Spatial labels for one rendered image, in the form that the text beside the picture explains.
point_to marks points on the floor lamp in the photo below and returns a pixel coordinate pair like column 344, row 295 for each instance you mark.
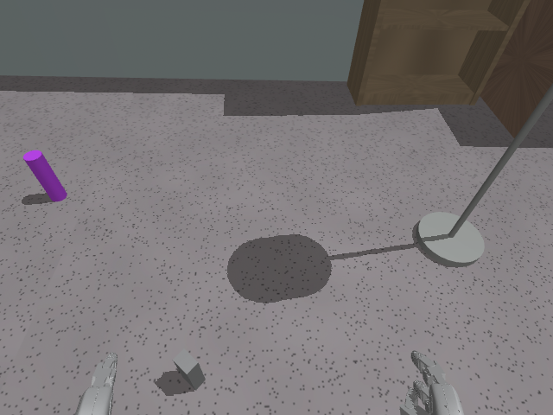
column 451, row 239

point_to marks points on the right robot hand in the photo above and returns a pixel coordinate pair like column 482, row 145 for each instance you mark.
column 439, row 397

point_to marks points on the left robot hand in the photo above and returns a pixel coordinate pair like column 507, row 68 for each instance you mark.
column 97, row 400

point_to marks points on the bookshelf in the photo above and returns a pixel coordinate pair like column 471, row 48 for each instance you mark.
column 429, row 52

